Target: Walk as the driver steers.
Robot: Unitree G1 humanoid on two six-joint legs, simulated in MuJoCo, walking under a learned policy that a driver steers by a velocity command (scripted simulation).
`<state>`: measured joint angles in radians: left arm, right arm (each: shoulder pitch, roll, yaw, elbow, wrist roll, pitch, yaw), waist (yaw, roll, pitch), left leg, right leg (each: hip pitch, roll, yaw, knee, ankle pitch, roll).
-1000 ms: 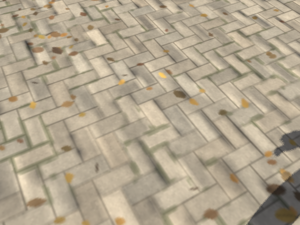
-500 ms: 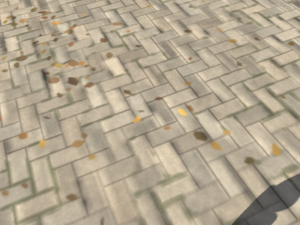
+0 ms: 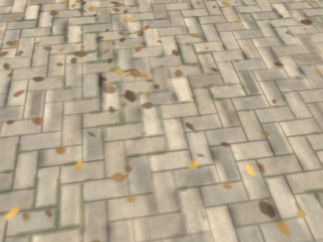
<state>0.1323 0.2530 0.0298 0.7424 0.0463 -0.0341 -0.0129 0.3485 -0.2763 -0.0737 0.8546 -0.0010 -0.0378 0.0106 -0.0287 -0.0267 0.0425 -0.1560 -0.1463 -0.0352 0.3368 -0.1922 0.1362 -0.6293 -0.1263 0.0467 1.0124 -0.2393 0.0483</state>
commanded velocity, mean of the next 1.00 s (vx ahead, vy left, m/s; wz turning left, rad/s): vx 0.48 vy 0.00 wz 0.51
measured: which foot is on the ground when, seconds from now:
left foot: down 0.00-0.26, up 0.28-0.76, down 0.78-1.00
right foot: up 0.00-0.24, down 0.26-0.80, up 0.82-1.00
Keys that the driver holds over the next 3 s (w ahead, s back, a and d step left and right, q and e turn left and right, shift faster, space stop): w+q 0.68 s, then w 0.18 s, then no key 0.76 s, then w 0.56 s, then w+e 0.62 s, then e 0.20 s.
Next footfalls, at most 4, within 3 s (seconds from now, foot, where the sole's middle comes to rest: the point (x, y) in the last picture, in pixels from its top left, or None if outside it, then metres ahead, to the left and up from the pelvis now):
0.26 right None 0.33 -0.13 -0.78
0.78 left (118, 234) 0.50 0.17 -0.78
1.26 right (132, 176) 0.76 0.12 -0.78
1.54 left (97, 221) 0.56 0.26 -0.78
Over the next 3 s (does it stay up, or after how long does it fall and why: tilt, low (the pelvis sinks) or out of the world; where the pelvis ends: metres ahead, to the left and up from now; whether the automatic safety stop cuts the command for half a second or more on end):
stays up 1.14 0.38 -0.03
